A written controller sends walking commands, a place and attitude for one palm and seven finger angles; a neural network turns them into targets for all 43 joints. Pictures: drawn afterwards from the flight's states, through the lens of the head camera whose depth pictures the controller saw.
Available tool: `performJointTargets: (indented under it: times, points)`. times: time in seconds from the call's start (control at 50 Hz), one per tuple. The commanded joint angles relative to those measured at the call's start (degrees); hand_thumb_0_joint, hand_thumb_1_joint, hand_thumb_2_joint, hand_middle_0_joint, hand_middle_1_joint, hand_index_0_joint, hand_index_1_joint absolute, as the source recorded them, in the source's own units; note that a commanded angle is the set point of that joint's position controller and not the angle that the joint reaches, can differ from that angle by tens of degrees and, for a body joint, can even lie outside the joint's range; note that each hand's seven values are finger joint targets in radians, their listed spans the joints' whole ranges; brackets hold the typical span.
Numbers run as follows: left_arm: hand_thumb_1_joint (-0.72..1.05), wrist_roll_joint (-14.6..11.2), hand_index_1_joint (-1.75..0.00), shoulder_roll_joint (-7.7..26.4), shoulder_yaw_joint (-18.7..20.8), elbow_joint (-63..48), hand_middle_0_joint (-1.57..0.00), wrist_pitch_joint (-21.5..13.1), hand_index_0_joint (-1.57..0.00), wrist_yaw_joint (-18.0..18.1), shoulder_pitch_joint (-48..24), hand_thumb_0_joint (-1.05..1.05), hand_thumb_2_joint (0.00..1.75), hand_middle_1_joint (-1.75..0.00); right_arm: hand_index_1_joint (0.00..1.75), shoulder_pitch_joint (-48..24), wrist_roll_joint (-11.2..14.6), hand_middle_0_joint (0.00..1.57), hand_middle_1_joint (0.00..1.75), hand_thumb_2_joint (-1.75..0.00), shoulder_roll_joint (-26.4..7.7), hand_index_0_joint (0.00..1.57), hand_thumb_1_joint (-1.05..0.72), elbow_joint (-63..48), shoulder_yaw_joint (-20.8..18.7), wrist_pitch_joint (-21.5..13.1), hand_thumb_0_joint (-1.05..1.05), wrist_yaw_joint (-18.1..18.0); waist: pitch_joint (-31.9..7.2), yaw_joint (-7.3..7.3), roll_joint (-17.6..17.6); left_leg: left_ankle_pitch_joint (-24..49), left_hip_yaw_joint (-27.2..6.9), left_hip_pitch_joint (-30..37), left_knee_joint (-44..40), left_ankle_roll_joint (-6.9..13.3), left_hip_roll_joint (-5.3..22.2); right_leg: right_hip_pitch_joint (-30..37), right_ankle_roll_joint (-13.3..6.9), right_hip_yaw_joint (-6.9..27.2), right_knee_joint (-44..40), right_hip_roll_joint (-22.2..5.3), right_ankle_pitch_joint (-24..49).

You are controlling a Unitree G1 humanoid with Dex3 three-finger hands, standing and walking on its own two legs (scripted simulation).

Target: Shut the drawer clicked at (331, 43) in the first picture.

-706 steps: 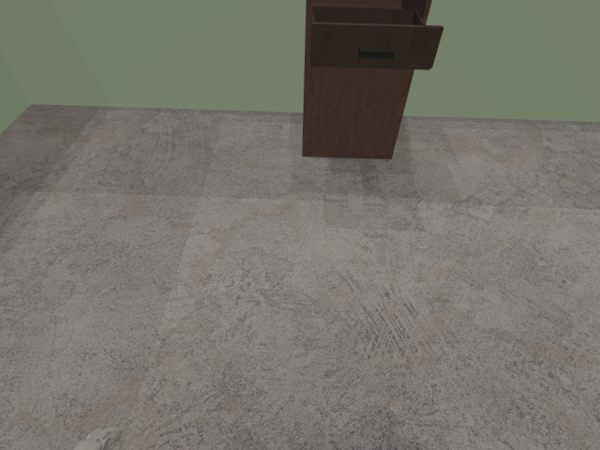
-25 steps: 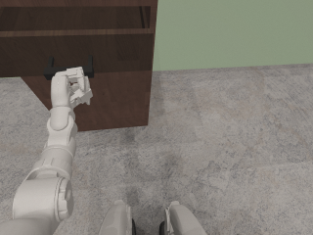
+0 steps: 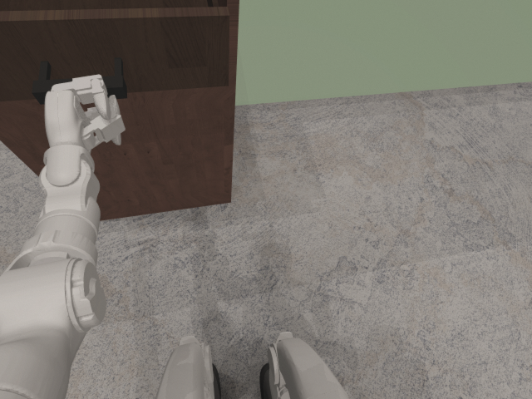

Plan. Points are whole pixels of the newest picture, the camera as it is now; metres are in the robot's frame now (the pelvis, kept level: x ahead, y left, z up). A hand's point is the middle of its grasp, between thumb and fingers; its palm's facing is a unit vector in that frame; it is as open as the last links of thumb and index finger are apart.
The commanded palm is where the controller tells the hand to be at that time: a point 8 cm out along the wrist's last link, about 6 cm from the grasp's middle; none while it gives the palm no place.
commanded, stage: push the drawer shut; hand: left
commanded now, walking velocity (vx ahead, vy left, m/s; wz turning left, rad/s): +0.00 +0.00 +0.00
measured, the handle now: (82, 78) +0.59 +0.22 +0.05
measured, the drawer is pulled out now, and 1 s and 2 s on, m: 0.06 0.00 0.00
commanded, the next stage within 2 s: pull the fist back off the drawer in 0.70 s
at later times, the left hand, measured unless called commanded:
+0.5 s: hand (110, 85) +0.58 +0.18 +0.05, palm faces +0.09 -1.00 -0.02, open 3.5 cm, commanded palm +0.58 +0.20 +0.06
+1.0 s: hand (103, 84) +0.58 +0.19 +0.05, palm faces +0.10 -0.99 -0.04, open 3.6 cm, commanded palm +0.59 +0.18 +0.06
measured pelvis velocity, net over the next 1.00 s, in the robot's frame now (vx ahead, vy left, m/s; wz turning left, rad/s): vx -0.03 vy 0.01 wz -0.02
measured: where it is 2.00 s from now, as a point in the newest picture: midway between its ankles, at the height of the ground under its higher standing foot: outside the picture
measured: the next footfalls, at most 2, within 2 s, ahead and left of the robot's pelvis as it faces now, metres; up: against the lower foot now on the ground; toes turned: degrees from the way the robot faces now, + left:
none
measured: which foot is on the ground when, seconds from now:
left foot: down 0.00-1.00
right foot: down 0.00-1.00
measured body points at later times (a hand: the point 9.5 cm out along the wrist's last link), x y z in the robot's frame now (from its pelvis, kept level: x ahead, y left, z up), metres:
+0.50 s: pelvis +0.00 +0.01 -0.01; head +0.18 +0.05 +0.40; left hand +0.57 +0.23 +0.05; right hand -0.04 -0.25 -0.11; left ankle +0.04 +0.09 -0.63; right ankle +0.01 -0.10 -0.63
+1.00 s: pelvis -0.03 +0.01 -0.03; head +0.17 +0.07 +0.37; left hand +0.57 +0.24 +0.05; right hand -0.08 -0.24 -0.10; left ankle +0.04 +0.09 -0.63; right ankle +0.01 -0.10 -0.63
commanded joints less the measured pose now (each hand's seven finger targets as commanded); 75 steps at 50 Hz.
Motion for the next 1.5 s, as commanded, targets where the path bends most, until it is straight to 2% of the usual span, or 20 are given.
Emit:
performJointTargets:
  times: [0.0, 0.12, 0.22, 0.3, 0.44, 0.48, 0.6, 0.64, 0.78, 0.9, 0.92, 1.02, 1.06, 1.12, 1.24, 1.3, 1.34, 1.38, 1.42, 1.48]
  points:
    - [0.90, -1.7, -1.60, 18.3, 4.0, -13.2, -1.40, -4.6, -1.40, 1.6, -32.9, 0.00, 0.90, -1.60, 0.30, 10.3, -0.5, 0.20, 0.30, -0.90, -10.9, 0.20, -0.90, -2.5, -3.4, -0.1, 0.00, -0.9, -29.3, -1.78, 6.4, 18.3, -5.5, 24.2, -5.7, -0.6, -0.5, 8.4, 1.1, 4.6, -9.1, 0.4, 15.4]
    - [0.90, -0.8, -1.60, 20.8, 4.9, -13.7, -1.40, -4.2, -1.40, 1.3, -36.9, 0.00, 0.90, -1.60, 0.30, 11.3, -0.9, 0.20, 0.30, -0.90, -11.2, 0.20, -0.90, -2.4, -3.2, 0.1, 0.00, -0.8, -32.0, -2.07, 10.1, 20.1, -6.4, 26.5, -5.1, -0.8, -0.2, 6.3, 0.8, 4.0, -8.1, 0.5, 15.4]
    - [0.90, 0.1, -1.60, 21.6, 4.3, -11.1, -1.40, -2.9, -1.40, 1.6, -41.1, 0.00, 0.90, -1.60, 0.30, 12.5, -1.1, 0.20, 0.30, -0.90, -11.7, 0.20, -0.90, -1.9, -2.9, 0.3, 0.00, -0.7, -30.1, -4.21, 9.5, 19.1, -7.2, 25.6, -4.5, -0.6, 0.2, 3.2, 1.0, 3.6, -8.1, 0.6, 13.7]
    - [0.90, 1.2, -1.60, 21.7, 3.6, -9.9, -1.40, -2.2, -1.40, 2.2, -43.8, 0.00, 0.90, -1.60, 0.30, 13.5, -1.5, 0.20, 0.30, -0.90, -12.0, 0.20, -0.90, -1.5, -2.8, 0.4, 0.00, -0.5, -31.2, -4.88, 12.6, 20.6, -8.5, 28.4, -4.3, -1.1, 0.5, -0.5, 0.7, 2.7, -7.3, 0.7, 13.2]
    - [0.90, 2.8, -1.60, 26.8, 5.2, -7.1, -1.40, -0.1, -1.40, 2.3, -48.4, 0.00, 0.90, -1.60, 0.30, 15.4, -1.9, 0.20, 0.30, -0.90, -12.7, 0.20, -0.90, -1.5, -2.0, 0.4, 0.00, -0.5, -32.0, -6.21, 12.4, 20.1, -8.6, 24.6, -2.6, -0.5, 0.6, -0.2, 0.8, 2.8, -6.7, 0.9, 12.9]
    - [0.90, 3.3, -1.60, 28.3, 5.8, -8.4, -1.40, -0.1, -1.40, 2.2, -49.9, 0.00, 0.90, -1.60, 0.30, 16.0, -2.1, 0.20, 0.30, -0.90, -12.7, 0.20, -0.90, -1.5, -1.9, 0.4, 0.00, -0.4, -33.6, -5.91, 15.5, 22.5, -9.3, 27.1, -2.6, -0.8, 0.9, -1.5, 0.5, 2.3, -6.0, 1.0, 13.9]
    - [0.90, 3.7, -1.60, 23.0, 0.8, -7.3, -1.40, 1.4, -1.40, 3.0, -57.0, 0.00, 0.90, -1.60, 0.30, 16.8, -2.2, 0.20, 0.30, -0.90, -13.0, 0.20, -0.90, -0.2, -1.9, -0.1, 0.00, -0.4, -29.4, -9.68, 16.4, 15.7, -12.2, 28.3, -3.8, -1.2, 1.5, -9.2, 0.7, 1.3, -6.1, 0.8, 9.5]
    - [0.90, 4.2, -1.60, 25.0, 1.6, -6.9, -1.40, 1.7, -1.40, 3.7, -58.0, 0.00, 0.90, -1.60, 0.30, 17.2, -2.4, 0.20, 0.30, -0.90, -13.3, 0.20, -0.90, -0.1, -1.6, -0.5, 0.00, -0.5, -29.9, -9.72, 16.6, 13.5, -12.5, 27.6, -3.9, -1.1, 1.5, -9.5, 0.5, 1.4, -6.0, 0.8, 8.5]
    - [0.90, 4.6, -1.60, 23.7, -2.0, -6.4, -1.40, 2.8, -1.40, 3.7, -62.0, 0.00, 0.90, -1.60, 0.30, 16.8, -2.4, 0.20, 0.30, -0.90, -13.8, 0.20, -0.90, 0.7, -0.8, -2.6, 0.00, -1.2, -29.5, -11.77, 19.9, 7.1, -13.9, 27.7, -4.8, -1.0, 2.0, -13.5, 0.5, 1.3, -5.8, 0.5, 5.8]
    - [0.90, 4.2, -1.60, 23.1, -2.0, -5.9, -1.40, 4.3, -1.40, 3.5, -61.5, 0.00, 0.90, -1.60, 0.30, 16.8, -2.5, 0.20, 0.30, -0.90, -13.9, 0.20, -0.90, 0.2, -0.7, -3.3, 0.00, -1.0, -29.7, -11.10, 20.4, 5.7, -14.9, 27.7, -5.2, -1.2, 1.8, -13.5, 0.2, 0.9, -5.6, 0.4, 5.6]
    - [0.90, 4.2, -1.60, 25.1, -0.5, -5.4, -1.40, 4.6, -1.40, 3.5, -60.8, 0.00, 0.90, -1.60, 0.30, 17.0, -2.6, 0.20, 0.30, -0.90, -13.9, 0.20, -0.90, 0.1, -0.6, -3.3, 0.00, -1.1, -29.5, -10.66, 19.4, 6.0, -14.1, 26.3, -4.9, -1.0, 1.7, -12.0, 0.2, 1.1, -5.8, 0.5, 5.5]
    - [0.90, 4.0, -1.60, 22.7, -1.1, -7.1, -1.40, 4.9, -1.40, 3.3, -59.6, 0.00, 0.90, -1.60, 0.30, 16.7, -2.5, 0.20, 0.30, -0.90, -13.7, 0.20, -0.90, -0.1, -0.9, -3.6, 0.00, -0.3, -30.7, -9.69, 19.9, 5.7, -14.6, 27.5, -5.1, -1.2, 1.8, -12.2, 0.1, 0.9, -5.6, 0.4, 5.6]
    - [0.90, 3.9, -1.60, 24.5, 0.8, -6.5, -1.40, 5.0, -1.40, 3.5, -57.5, 0.00, 0.90, -1.60, 0.30, 17.1, -2.5, 0.20, 0.30, -0.90, -13.9, 0.20, -0.90, -0.4, -0.9, -3.4, 0.00, -0.3, -30.0, -8.84, 19.0, 6.0, -14.3, 26.7, -5.6, -1.2, 1.7, -10.9, 0.1, 0.9, -5.6, 0.5, 5.4]
    - [0.90, 3.4, -1.60, 22.2, 0.1, -9.4, -1.40, 4.6, -1.40, 3.2, -54.8, 0.00, 0.90, -1.60, 0.30, 16.3, -2.4, 0.20, 0.30, -0.90, -13.5, 0.20, -0.90, -0.9, -1.3, -3.3, 0.00, 0.3, -32.1, -7.55, 18.8, 8.3, -13.6, 27.9, -5.4, -1.3, 1.6, -9.4, 0.0, 1.0, -5.8, 0.4, 6.5]
    - [0.90, 2.8, -1.60, 23.5, 2.5, -9.4, -1.40, 4.5, -1.40, 3.2, -46.7, 0.00, 0.90, -1.60, 0.30, 16.0, -1.9, 0.20, 0.30, -0.90, -13.0, 0.20, -0.90, -1.7, -1.4, -2.2, 0.00, 0.6, -30.4, -5.46, 13.7, 11.0, -10.5, 24.0, -5.2, -0.8, 1.2, -3.1, 0.3, 1.7, -7.1, 0.7, 7.2]
    - [0.90, 2.1, -1.60, 21.1, 2.6, -13.5, -1.40, 3.1, -1.40, 2.9, -41.2, 0.00, 0.90, -1.60, 0.30, 15.2, -1.6, 0.20, 0.30, -0.90, -12.4, 0.20, -0.90, -2.7, -2.2, -1.7, 0.00, 1.1, -35.0, -3.13, 15.5, 17.1, -9.7, 28.7, -5.2, -1.2, 1.1, -0.9, 0.1, 1.8, -7.0, 0.8, 10.7]
    - [0.90, 1.2, -1.60, 21.0, 3.6, -15.2, -1.40, 2.4, -1.40, 2.7, -37.0, 0.00, 0.90, -1.60, 0.30, 15.0, -1.4, 0.20, 0.30, -0.90, -12.0, 0.20, -0.90, -3.1, -2.4, -1.2, 0.00, 1.2, -35.4, -1.83, 13.3, 20.2, -8.5, 28.2, -5.2, -1.1, 1.0, 3.1, 0.3, 2.2, -7.4, 0.9, 13.3]
    - [0.90, 0.6, -1.60, 16.7, 1.3, -14.2, -1.40, 2.4, -1.40, 2.1, -33.1, 0.00, 0.90, -1.60, 0.30, 14.7, -1.2, 0.20, 0.30, -0.90, -11.6, 0.20, -0.90, -3.1, -2.7, -0.6, 0.00, 1.5, -33.7, -2.04, 11.4, 21.9, -7.8, 28.2, -5.3, -1.1, 0.8, 4.0, 0.5, 2.2, -7.8, 1.0, 15.4]
    - [0.90, 0.7, -1.60, 16.2, 0.7, -13.0, -1.40, 2.7, -1.40, 1.9, -33.2, 0.00, 0.90, -1.60, 0.30, 14.9, -1.0, 0.20, 0.30, -0.90, -11.6, 0.20, -0.90, -2.5, -3.0, 0.0, 0.00, 1.4, -29.9, -3.20, 8.5, 20.8, -7.2, 26.1, -5.5, -0.7, 0.7, 4.6, 0.8, 2.3, -8.6, 0.9, 15.8]
    - [0.90, 0.1, -1.60, 15.8, 1.0, -12.5, -1.40, 2.5, -1.40, 1.6, -31.9, 0.00, 0.90, -1.60, 0.30, 14.8, -0.7, 0.20, 0.30, -0.90, -11.4, 0.20, -0.90, -2.7, -3.1, 0.6, 0.00, 1.2, -28.9, -2.49, 8.4, 21.8, -6.3, 25.4, -5.6, -0.6, 0.2, 6.3, 0.8, 2.9, -8.8, 0.9, 17.9]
